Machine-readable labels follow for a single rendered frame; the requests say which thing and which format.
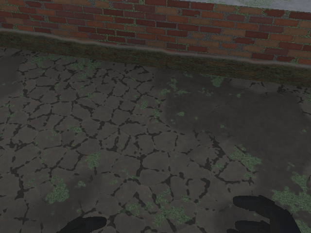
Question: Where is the left robot hand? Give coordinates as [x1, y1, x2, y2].
[56, 216, 107, 233]

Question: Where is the right robot hand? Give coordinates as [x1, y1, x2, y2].
[226, 195, 301, 233]

